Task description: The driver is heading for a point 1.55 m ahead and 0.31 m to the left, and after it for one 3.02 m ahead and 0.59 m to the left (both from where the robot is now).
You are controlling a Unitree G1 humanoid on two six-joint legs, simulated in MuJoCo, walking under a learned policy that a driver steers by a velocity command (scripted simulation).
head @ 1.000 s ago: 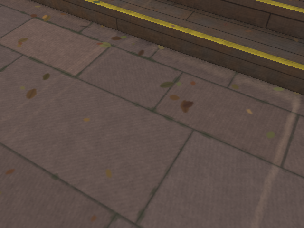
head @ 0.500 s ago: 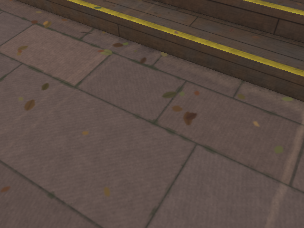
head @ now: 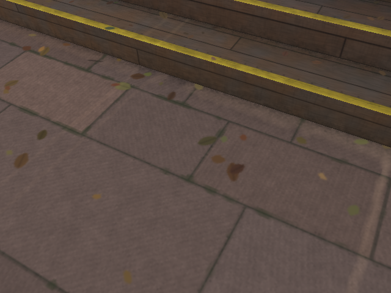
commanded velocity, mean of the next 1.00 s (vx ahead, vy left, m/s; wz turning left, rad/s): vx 0.28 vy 0.00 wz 0.00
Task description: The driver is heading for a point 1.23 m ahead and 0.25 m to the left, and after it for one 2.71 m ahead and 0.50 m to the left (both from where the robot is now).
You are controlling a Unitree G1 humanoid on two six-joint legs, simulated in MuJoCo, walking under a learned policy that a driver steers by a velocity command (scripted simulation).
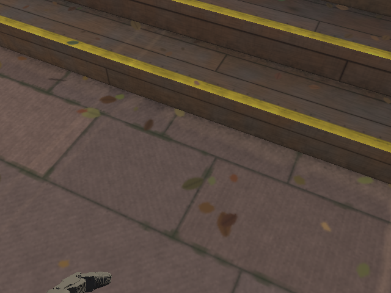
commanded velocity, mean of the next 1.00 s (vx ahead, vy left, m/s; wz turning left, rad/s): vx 0.47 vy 0.00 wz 0.35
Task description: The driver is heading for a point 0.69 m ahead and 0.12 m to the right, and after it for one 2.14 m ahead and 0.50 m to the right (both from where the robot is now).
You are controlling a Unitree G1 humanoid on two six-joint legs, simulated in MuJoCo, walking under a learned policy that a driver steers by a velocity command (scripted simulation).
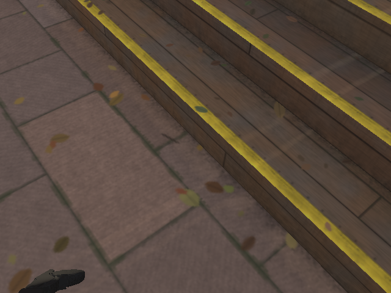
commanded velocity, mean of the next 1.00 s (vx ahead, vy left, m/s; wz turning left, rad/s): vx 0.11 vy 0.00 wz -0.10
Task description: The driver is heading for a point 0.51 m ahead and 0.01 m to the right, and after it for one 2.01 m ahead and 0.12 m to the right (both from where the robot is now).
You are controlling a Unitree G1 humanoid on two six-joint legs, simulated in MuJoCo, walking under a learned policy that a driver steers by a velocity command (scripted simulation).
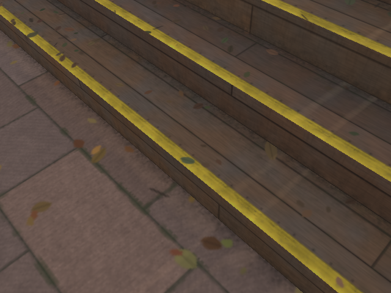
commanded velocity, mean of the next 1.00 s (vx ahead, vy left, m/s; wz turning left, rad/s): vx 0.33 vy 0.00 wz -0.06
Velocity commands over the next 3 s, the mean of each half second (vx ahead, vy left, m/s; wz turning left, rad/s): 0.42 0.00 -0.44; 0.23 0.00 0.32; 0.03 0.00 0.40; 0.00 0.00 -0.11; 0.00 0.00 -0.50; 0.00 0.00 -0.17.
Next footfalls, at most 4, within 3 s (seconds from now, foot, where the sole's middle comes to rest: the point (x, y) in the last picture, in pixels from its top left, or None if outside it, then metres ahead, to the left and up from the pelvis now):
0.08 left None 0.09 0.13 -0.78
0.48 right None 0.26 -0.15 -0.78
0.92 left None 0.46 0.00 -0.78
1.36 right None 0.42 -0.19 -0.78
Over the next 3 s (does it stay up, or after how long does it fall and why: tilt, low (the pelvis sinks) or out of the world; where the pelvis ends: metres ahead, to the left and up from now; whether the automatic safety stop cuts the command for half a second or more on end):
stays up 0.30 -0.04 -0.01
